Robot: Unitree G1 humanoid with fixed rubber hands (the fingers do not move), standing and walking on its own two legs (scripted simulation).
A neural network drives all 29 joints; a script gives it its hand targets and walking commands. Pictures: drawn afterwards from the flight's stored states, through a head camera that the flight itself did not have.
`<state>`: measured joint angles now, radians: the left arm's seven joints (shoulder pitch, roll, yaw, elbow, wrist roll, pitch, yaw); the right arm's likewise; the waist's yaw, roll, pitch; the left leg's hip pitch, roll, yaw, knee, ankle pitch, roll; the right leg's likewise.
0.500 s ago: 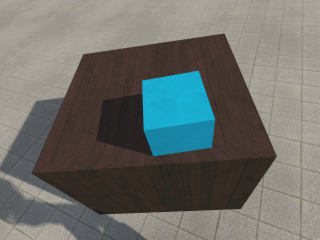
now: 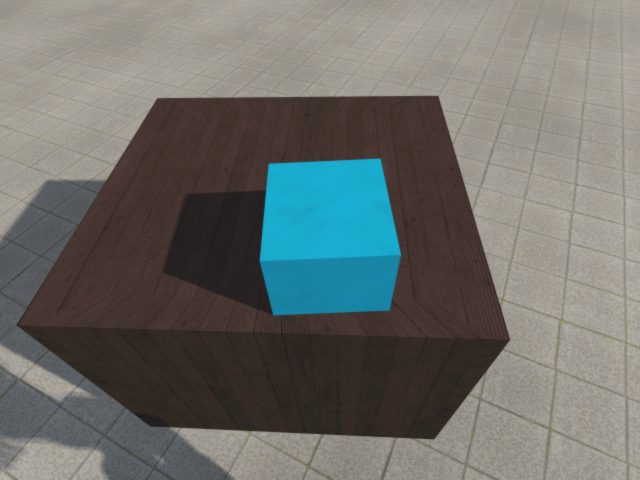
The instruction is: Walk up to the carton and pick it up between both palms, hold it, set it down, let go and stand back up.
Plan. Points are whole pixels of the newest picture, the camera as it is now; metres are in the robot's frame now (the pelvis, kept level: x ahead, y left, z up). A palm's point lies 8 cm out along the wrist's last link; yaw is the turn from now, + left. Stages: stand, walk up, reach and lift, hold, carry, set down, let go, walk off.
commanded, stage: walk up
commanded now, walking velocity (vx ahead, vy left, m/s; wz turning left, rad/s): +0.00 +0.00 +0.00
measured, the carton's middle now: (327, 235) +0.53 +0.02 -0.05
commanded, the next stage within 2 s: stand in 1.98 s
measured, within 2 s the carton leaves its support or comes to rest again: neither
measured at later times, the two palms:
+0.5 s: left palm out of the picture -0.05 +0.22 -0.14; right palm out of the picture -0.05 -0.16 -0.14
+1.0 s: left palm out of the picture -0.06 +0.23 -0.14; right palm out of the picture -0.03 -0.17 -0.15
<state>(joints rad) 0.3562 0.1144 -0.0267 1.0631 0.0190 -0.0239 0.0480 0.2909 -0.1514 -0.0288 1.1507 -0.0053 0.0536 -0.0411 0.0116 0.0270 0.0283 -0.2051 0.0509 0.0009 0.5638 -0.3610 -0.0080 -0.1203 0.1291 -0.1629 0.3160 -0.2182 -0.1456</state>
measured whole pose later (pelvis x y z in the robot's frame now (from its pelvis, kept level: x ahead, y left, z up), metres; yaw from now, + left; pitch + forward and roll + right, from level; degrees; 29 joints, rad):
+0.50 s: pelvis +0.00 +0.03 +0.01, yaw -1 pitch -1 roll +0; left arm 0.36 0.10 -0.02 1.16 0.01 -0.03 0.04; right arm 0.33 -0.08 0.02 1.21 0.00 -0.01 -0.05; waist 0.01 0.00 0.04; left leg -0.09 -0.01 0.04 0.35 -0.25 0.02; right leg -0.09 0.07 -0.12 0.31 -0.21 -0.10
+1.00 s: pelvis -0.01 +0.03 +0.00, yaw +1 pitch -2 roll +0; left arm 0.35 0.11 0.00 1.14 0.01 -0.01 0.04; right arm 0.30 -0.10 0.00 1.16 0.00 0.00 -0.05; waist 0.01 0.00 0.03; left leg -0.12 -0.02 0.01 0.40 -0.25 0.03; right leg -0.12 0.04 -0.16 0.36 -0.22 -0.09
